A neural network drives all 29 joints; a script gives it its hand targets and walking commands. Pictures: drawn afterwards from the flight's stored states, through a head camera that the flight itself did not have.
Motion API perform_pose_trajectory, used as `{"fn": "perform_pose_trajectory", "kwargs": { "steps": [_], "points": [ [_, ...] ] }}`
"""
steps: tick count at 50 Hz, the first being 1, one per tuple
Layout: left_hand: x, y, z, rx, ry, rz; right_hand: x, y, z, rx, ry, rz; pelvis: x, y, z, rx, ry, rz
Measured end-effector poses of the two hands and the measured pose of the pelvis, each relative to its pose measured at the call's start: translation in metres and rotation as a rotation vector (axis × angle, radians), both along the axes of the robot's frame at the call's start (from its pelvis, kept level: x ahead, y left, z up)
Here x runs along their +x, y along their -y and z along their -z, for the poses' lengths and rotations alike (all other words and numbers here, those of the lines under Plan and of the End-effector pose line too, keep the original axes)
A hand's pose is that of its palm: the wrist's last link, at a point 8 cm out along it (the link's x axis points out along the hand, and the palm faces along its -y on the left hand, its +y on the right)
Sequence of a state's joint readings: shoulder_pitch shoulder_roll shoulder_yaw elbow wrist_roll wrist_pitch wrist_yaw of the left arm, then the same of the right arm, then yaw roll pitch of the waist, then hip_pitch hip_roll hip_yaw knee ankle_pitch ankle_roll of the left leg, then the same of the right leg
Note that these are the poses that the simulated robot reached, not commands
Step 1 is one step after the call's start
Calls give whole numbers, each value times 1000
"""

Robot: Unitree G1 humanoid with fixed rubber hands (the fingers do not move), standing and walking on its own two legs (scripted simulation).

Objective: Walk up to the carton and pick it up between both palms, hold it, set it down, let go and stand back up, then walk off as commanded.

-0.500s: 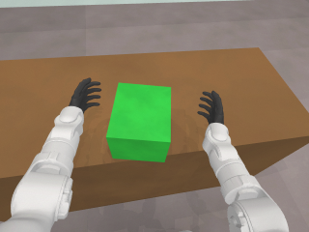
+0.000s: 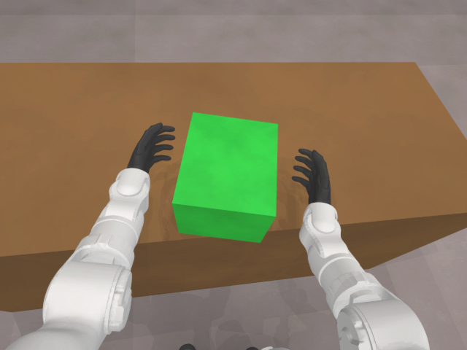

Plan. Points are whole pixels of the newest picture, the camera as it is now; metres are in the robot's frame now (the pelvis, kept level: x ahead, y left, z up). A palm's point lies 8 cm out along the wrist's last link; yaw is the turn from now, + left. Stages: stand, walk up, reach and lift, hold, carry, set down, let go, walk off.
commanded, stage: reach and lift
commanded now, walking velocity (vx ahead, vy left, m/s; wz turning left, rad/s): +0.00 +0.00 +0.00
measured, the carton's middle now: (227, 179) +0.42 -0.04 -0.03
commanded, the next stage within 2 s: none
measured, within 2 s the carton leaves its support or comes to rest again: neither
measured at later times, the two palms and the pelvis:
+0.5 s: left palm (160, 173) +0.43 +0.08 +0.00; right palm (300, 206) +0.34 -0.16 -0.01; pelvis +0.00 +0.00 +0.00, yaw +0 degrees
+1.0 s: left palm (162, 178) +0.42 +0.08 +0.00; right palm (300, 210) +0.33 -0.16 -0.01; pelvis -0.01 +0.00 +0.00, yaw +0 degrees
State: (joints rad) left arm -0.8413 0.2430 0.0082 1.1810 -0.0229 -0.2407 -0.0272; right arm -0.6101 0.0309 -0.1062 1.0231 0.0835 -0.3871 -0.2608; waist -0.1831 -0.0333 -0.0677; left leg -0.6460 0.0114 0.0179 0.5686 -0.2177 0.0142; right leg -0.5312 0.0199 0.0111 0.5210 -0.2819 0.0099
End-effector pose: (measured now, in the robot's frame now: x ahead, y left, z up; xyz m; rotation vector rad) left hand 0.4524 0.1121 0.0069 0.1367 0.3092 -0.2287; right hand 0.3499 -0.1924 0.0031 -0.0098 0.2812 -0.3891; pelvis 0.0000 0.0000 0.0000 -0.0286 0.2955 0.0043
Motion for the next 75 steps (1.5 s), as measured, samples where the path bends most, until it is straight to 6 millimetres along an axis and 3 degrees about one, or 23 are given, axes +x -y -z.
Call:
{"fn": "perform_pose_trajectory", "kwargs": {
  "steps": [9, 20, 75],
  "points": [
    [-10, 25, 2, -27, -3, 7, -2, -13, 2, 2, 18, -15, -2, 1, 0, 0, 3, 1],
    [-17, 29, 4, -34, 9, -24, -9, -33, 12, -12, 2, -26, -3, 1, 0, -1, 4, 2],
    [-29, 34, 7, -85, 11, -67, -20, -33, 14, -3, 27, 17, -7, 0, 0, -2, 10, 2]
  ]
}}
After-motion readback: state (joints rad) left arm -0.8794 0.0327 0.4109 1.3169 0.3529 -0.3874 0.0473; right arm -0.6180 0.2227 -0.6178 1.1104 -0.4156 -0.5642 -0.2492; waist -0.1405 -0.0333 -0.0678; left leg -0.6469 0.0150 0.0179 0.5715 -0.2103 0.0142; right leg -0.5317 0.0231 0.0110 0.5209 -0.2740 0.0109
